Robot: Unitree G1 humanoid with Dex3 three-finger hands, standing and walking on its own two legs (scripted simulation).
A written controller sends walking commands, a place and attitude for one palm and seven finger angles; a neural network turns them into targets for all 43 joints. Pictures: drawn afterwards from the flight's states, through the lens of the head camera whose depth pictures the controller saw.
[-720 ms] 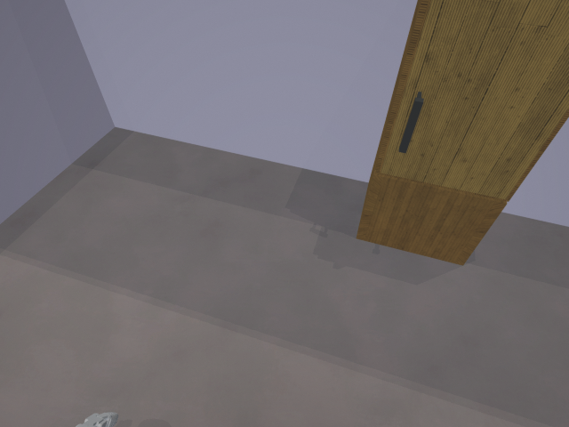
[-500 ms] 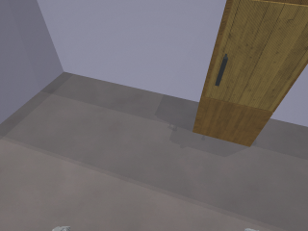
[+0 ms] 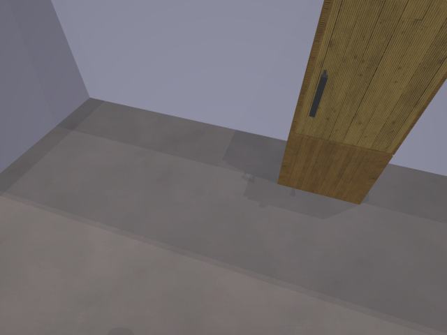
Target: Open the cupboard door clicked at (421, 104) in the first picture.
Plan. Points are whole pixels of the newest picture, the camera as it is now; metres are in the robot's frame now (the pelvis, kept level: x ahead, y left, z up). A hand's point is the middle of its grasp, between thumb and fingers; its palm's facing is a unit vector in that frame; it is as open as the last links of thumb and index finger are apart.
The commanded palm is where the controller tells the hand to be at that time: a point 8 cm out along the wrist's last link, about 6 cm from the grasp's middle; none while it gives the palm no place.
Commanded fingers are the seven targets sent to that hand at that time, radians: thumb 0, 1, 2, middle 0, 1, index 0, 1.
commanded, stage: stand and wait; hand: left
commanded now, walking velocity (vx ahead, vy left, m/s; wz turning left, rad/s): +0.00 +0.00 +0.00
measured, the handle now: (318, 93) +1.01 -0.33 -0.11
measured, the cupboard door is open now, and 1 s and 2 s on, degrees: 0 0 0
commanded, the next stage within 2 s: look at it before walking up in 0.10 s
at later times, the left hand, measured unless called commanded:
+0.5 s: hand out of the picture +0.08 +0.24 -0.16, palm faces -0.03 -0.94 -0.33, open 7.3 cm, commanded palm none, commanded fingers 0.00 0.90 0.90 -0.20 -0.30 -0.20 -0.30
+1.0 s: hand out of the picture +0.09 +0.23 -0.16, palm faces -0.06 -0.94 -0.32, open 7.3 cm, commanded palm none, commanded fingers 0.00 0.90 0.90 -0.20 -0.30 -0.20 -0.30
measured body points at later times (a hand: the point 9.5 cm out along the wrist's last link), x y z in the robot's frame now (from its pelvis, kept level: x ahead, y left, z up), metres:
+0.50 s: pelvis +0.01 +0.00 +0.00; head +0.02 +0.00 +0.45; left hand +0.09 +0.29 -0.13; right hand +0.09 -0.30 -0.13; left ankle +0.02 +0.12 -0.74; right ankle +0.02 -0.12 -0.74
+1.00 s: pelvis +0.01 -0.01 +0.00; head +0.03 -0.01 +0.45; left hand +0.09 +0.28 -0.14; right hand +0.10 -0.30 -0.14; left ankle +0.02 +0.12 -0.74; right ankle +0.02 -0.12 -0.74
